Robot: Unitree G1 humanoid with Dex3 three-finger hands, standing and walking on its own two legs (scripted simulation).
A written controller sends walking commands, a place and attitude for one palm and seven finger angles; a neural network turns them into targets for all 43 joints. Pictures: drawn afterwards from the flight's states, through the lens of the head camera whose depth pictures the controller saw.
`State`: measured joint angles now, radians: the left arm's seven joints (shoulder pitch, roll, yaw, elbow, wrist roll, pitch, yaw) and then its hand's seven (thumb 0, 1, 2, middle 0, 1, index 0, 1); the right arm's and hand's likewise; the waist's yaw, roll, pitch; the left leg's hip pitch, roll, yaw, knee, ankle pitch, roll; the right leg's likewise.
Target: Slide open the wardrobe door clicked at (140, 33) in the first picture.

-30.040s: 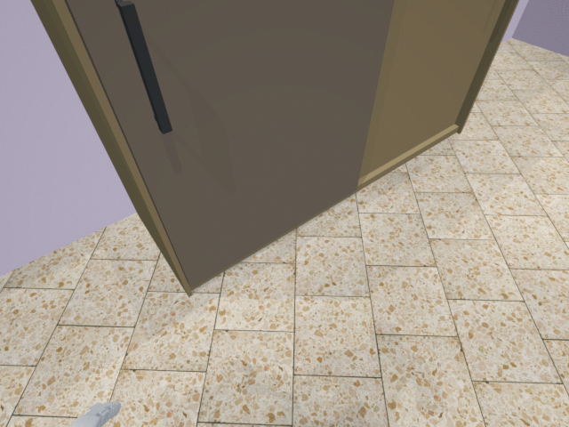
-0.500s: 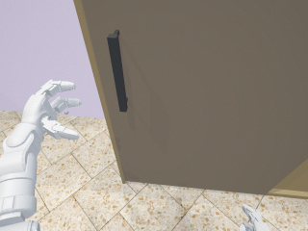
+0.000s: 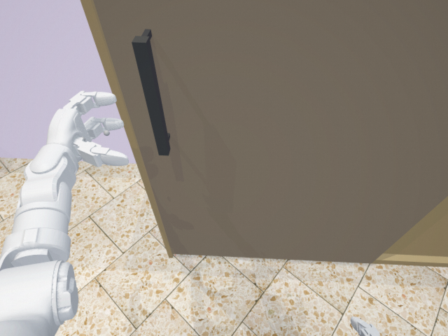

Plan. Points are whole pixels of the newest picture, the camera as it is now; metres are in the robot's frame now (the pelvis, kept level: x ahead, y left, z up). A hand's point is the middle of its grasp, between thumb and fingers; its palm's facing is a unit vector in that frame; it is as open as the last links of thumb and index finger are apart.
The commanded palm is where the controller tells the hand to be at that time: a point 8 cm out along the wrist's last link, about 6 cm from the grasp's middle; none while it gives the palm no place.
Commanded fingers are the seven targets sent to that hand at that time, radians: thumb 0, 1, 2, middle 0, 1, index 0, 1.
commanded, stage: move the hooked fingers beside the handle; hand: left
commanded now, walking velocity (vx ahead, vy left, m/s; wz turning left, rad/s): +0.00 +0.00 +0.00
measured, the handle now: (157, 100) +0.54 +0.15 +0.14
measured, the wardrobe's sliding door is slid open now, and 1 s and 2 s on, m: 0.00 0.00 0.00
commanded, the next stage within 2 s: feel for the door with the fingertips in 1.24 s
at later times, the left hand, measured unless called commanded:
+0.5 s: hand (118, 106) +0.49 +0.21 +0.15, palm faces +0.00 -1.00 +0.01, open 13.9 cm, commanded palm +0.46 +0.27 +0.15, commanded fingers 0.00 -0.50 0.30 -0.30 -1.20 -0.30 -1.20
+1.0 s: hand (116, 118) +0.47 +0.21 +0.14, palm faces +0.01 -1.00 +0.01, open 14.0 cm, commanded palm +0.45 +0.26 +0.15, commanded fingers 0.00 -0.50 0.30 -0.30 -1.20 -0.30 -1.20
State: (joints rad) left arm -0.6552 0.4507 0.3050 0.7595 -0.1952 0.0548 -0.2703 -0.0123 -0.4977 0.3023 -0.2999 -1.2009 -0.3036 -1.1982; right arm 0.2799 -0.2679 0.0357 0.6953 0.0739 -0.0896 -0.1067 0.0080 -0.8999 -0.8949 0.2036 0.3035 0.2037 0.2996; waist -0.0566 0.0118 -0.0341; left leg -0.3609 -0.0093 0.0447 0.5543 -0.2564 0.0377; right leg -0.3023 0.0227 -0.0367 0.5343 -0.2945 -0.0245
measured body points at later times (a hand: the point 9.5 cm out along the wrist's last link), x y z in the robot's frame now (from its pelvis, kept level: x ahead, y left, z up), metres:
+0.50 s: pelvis +0.00 +0.00 -0.01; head +0.07 +0.01 +0.44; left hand +0.49 +0.26 +0.16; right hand +0.02 -0.29 -0.11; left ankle +0.02 +0.09 -0.73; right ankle -0.01 -0.10 -0.73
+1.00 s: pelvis +0.01 +0.01 -0.01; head +0.05 +0.02 +0.44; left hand +0.46 +0.26 +0.15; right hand +0.09 -0.26 -0.11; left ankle +0.02 +0.09 -0.73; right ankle -0.01 -0.10 -0.73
